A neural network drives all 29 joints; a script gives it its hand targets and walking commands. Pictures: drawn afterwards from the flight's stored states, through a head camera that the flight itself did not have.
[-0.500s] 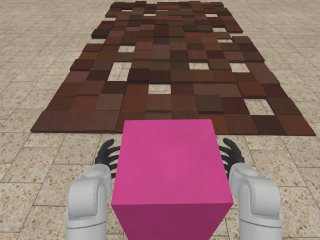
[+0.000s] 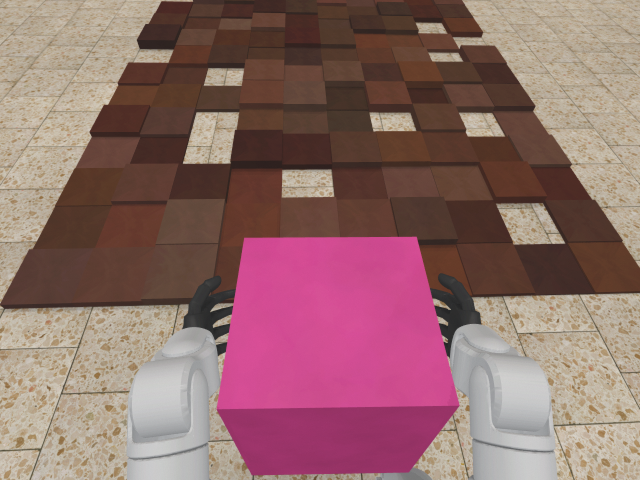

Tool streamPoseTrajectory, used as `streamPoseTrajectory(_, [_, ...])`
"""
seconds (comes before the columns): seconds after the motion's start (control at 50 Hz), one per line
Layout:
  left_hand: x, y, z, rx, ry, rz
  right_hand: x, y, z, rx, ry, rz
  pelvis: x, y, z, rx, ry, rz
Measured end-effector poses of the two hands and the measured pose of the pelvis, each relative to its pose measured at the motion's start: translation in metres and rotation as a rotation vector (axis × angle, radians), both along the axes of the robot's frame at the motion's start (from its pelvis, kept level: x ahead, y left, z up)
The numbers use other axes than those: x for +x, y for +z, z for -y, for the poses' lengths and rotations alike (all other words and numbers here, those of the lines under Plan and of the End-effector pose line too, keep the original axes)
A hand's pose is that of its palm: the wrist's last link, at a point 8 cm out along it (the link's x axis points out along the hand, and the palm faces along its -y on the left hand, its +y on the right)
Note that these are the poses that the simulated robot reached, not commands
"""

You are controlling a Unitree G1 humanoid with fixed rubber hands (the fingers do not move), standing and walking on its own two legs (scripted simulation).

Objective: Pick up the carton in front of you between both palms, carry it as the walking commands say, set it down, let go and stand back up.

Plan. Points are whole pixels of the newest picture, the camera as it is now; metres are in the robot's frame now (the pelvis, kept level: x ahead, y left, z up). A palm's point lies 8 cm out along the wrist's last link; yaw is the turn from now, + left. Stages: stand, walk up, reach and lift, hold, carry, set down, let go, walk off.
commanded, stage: carry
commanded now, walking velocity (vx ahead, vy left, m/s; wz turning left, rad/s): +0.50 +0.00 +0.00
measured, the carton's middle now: (330, 361) +0.27 +0.00 -0.01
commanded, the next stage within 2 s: none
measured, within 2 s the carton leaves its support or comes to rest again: neither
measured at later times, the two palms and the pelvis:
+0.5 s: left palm (237, 117) +0.61 +0.13 +0.11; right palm (419, 112) +0.64 -0.17 +0.10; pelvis +0.34 -0.04 +0.00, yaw +4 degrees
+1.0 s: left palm out of the picture +1.07 +0.17 +0.13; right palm out of the picture +1.06 -0.13 +0.14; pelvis +0.65 +0.02 -0.01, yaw +2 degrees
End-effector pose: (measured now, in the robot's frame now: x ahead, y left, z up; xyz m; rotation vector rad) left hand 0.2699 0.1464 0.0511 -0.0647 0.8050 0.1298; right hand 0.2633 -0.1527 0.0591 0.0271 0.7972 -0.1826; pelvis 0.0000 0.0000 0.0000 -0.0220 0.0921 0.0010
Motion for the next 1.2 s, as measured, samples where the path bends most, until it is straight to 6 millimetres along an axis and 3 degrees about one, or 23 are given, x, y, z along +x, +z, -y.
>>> streamPoseTrajectory(0.16, [0.101, 0.02, 0.001, 0.016, 0.024, 0.09, 0.111, 0.019, 0.001, 0.007, 0.033, 0.09, 0.112, 0.001, 0.008, -0.001, 0.016, 0.007])
streamPoseTrajectory(0.3, [0.213, 0.025, 0.016, 0.054, 0.067, 0.178, 0.235, 0.012, 0.015, 0.052, 0.07, 0.179, 0.227, -0.03, 0.031, 0.006, 0.049, 0.039])
streamPoseTrajectory(0.38, [0.264, 0.026, 0.019, 0.046, 0.102, 0.119, 0.293, 0.012, 0.018, 0.066, 0.086, 0.119, 0.271, -0.019, 0.042, 0.019, 0.07, 0.029])
streamPoseTrajectory(0.48, [0.329, 0.051, 0.017, 0.035, 0.137, 0.148, 0.365, 0.037, 0.016, 0.087, 0.094, 0.147, 0.324, -0.002, 0.045, 0.041, 0.065, 0.016])
streamPoseTrajectory(0.6, [0.437, 0.092, 0.012, 0.076, 0.081, 0.239, 0.466, 0.077, 0.011, 0.046, 0.103, 0.242, 0.396, 0.001, 0.036, 0.04, 0.043, 0.01])
streamPoseTrajectory(0.7, [0.544, 0.107, 0.0, 0.1, 0.018, 0.236, 0.564, 0.097, 0.0, -0.021, 0.111, 0.238, 0.465, -0.01, 0.018, 0.018, 0.027, 0.009])
streamPoseTrajectory(0.78, [0.632, 0.103, -0.014, 0.086, -0.024, 0.212, 0.645, 0.103, -0.014, -0.067, 0.1, 0.21, 0.527, -0.033, 0.0, 0.016, 0.016, 0.018])
streamPoseTrajectory(0.86, [0.703, 0.088, -0.023, 0.05, -0.042, 0.113, 0.707, 0.091, -0.022, -0.073, 0.075, 0.109, 0.569, -0.028, -0.012, 0.022, 0.022, 0.005])
streamPoseTrajectory(1.02, [0.818, 0.08, -0.027, -0.014, 0.008, 0.091, 0.813, 0.076, -0.027, 0.001, -0.004, 0.093, 0.665, -0.012, -0.023, -0.007, 0.03, -0.026])
streamPoseTrajectory(1.12, [0.882, 0.073, -0.027, -0.033, 0.049, 0.138, 0.881, 0.067, -0.026, 0.039, -0.024, 0.14, 0.748, -0.013, -0.018, -0.003, 0.042, -0.032])
streamPoseTrajectory(1.2, [0.935, 0.07, -0.029, 0.013, 0.073, 0.163, 0.948, 0.059, -0.028, 0.067, 0.012, 0.164, 0.815, -0.013, -0.011, -0.038, 0.047, -0.018])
